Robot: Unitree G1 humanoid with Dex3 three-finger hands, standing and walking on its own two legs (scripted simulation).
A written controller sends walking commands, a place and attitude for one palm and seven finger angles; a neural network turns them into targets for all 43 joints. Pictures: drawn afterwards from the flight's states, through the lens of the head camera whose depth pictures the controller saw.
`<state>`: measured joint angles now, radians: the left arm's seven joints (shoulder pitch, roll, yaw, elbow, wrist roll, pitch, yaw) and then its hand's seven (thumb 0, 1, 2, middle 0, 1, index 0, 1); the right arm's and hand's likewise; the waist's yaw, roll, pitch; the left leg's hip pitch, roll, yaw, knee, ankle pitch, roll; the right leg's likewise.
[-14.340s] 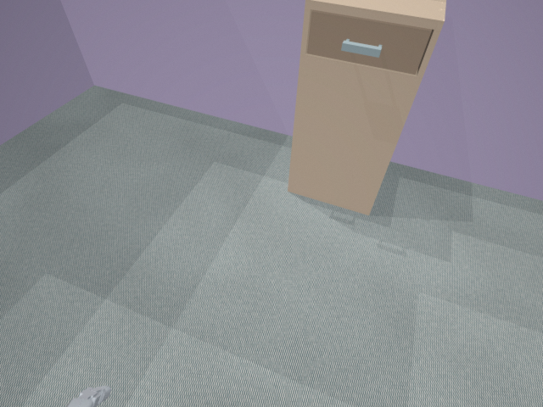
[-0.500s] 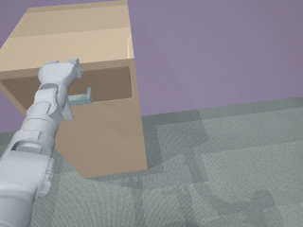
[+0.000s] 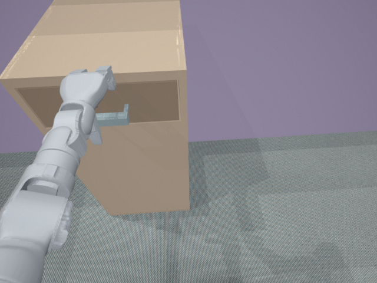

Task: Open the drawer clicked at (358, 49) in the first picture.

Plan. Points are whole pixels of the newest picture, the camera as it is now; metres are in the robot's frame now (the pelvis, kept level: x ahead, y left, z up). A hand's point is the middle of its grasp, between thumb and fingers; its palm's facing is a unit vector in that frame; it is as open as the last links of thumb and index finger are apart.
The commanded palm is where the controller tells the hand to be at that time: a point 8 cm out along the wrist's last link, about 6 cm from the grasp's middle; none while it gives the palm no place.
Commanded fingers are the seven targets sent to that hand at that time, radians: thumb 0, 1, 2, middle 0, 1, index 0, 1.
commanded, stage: move the hooked fingers above the handle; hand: left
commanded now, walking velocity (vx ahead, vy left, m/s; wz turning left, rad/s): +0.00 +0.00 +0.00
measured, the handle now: (104, 114) +0.52 +0.21 +0.04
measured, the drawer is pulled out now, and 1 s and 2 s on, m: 0.00 0.00 0.00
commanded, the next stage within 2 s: none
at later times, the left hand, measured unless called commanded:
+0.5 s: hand (97, 111) +0.47 +0.20 +0.10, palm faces +0.06 -0.05 -1.00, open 13.9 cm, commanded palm +0.45 +0.23 +0.16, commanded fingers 0.00 -0.50 0.30 -0.30 -1.20 -0.30 -1.20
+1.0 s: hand (88, 121) +0.46 +0.23 +0.09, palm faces -0.09 +0.00 -1.00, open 13.8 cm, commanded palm +0.46 +0.23 +0.16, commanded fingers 0.00 -0.50 0.30 -0.30 -1.20 -0.30 -1.20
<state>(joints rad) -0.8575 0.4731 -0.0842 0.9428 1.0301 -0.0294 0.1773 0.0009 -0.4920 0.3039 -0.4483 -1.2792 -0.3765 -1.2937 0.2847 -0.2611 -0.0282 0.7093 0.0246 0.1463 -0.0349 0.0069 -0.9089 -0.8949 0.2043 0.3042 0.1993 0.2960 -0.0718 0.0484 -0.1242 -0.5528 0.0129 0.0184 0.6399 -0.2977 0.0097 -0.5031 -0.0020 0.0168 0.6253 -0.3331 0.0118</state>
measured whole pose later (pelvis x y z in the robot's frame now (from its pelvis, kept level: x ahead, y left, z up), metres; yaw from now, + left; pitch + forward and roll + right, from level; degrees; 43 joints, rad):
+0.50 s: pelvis +0.00 +0.00 +0.00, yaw +1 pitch +13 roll -1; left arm -0.83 0.50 -0.09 0.87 1.02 -0.12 0.19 0.00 -0.49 0.30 -0.36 -1.23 -0.32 -1.20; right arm 0.36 -0.28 -0.07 0.73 0.01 0.12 -0.05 0.01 -0.91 -0.89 0.20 0.30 0.20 0.30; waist -0.08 0.03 -0.10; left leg -0.60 0.01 0.00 0.68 -0.31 0.01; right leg -0.53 0.00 0.00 0.65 -0.34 0.01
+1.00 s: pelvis +0.00 -0.01 +0.00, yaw +1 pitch +12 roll +0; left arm -0.79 0.55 -0.10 0.88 1.01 -0.12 0.07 0.00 -0.49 0.30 -0.32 -1.20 -0.32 -1.20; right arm 0.32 -0.27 -0.05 0.68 0.03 0.12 -0.07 0.01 -0.91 -0.89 0.21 0.30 0.20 0.30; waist -0.06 0.04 -0.08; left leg -0.55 0.02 0.00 0.64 -0.29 0.00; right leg -0.49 0.01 0.00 0.63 -0.34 0.00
